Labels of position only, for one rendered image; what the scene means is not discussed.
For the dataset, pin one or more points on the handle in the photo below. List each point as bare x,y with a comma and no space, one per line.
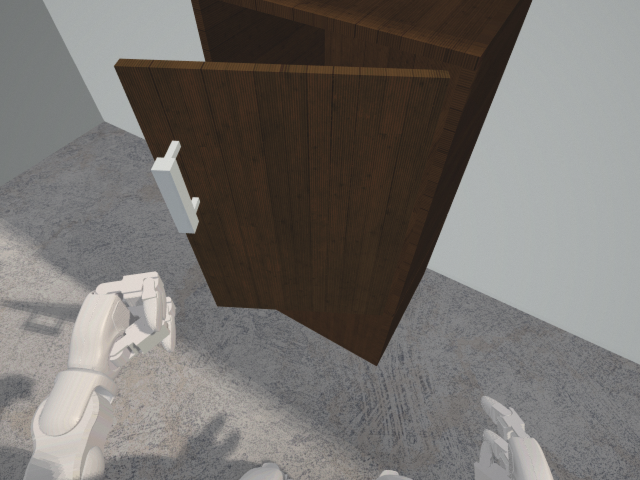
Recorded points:
173,189

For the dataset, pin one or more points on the robot right hand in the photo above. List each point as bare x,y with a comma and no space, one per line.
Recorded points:
520,459

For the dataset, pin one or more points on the left robot forearm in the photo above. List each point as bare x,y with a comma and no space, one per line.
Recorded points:
70,426

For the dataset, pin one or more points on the robot left hand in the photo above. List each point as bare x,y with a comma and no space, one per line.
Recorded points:
96,342

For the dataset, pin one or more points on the cupboard door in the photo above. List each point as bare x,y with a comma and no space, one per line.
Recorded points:
307,175

